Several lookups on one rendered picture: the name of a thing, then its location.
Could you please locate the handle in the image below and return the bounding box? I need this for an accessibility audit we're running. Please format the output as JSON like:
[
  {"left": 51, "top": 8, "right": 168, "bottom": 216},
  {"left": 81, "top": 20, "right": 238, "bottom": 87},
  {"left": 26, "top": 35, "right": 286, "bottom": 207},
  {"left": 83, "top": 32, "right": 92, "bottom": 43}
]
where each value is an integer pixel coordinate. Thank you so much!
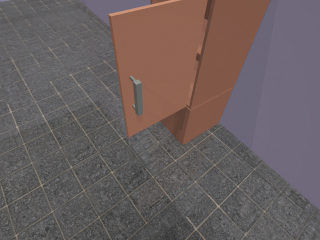
[{"left": 129, "top": 75, "right": 143, "bottom": 116}]

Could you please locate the cupboard door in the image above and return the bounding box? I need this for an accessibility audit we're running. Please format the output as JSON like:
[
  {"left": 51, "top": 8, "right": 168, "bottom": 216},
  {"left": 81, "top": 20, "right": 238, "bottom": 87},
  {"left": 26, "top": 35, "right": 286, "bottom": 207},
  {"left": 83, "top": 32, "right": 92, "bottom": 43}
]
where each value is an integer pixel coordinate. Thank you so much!
[{"left": 108, "top": 0, "right": 208, "bottom": 137}]

